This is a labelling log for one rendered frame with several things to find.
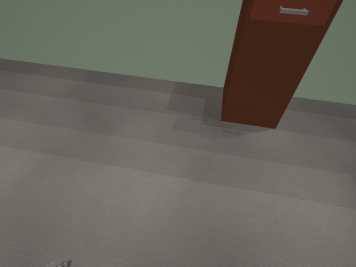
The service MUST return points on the cabinet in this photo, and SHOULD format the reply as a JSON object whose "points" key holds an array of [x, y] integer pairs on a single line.
{"points": [[267, 62]]}

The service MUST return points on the drawer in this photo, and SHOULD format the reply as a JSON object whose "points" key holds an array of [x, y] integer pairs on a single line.
{"points": [[319, 10]]}

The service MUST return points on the handle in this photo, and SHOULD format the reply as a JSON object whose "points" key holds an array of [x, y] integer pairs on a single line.
{"points": [[294, 11]]}

